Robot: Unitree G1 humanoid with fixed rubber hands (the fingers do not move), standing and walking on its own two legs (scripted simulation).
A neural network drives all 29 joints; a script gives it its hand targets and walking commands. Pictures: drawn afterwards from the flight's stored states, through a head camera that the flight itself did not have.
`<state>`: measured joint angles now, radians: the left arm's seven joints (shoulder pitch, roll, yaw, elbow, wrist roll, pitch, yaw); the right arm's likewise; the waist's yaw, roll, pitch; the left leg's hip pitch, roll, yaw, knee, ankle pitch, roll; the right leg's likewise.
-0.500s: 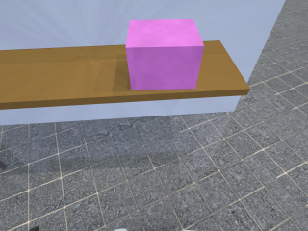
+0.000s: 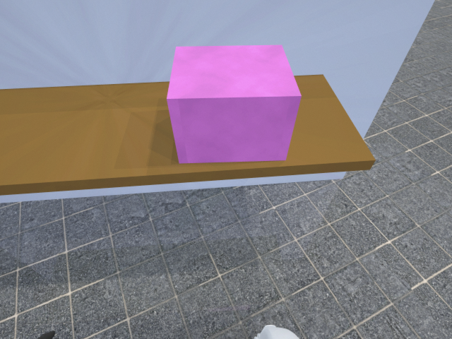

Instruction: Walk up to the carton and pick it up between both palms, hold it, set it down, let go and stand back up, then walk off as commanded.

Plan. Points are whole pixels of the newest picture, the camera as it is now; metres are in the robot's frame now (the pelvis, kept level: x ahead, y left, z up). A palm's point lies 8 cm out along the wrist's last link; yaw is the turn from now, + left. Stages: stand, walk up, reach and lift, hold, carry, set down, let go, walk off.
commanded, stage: walk up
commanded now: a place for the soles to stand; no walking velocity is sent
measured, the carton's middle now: (231, 103) +0.68 -0.03 +0.03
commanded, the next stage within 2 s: none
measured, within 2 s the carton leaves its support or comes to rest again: neither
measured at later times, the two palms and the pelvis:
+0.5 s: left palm out of the picture +0.14 +0.33 -0.08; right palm (397, 327) +0.16 -0.30 -0.09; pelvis +0.04 +0.01 +0.02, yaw +3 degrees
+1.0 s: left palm out of the picture +0.12 +0.34 -0.07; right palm (383, 314) +0.18 -0.28 -0.07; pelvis +0.06 +0.02 +0.04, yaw +5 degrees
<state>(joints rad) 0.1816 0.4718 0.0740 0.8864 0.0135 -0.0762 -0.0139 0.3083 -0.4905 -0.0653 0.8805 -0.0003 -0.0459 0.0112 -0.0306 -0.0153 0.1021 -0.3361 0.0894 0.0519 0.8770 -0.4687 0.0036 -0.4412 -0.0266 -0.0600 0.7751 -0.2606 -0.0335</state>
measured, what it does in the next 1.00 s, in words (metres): shifts its weight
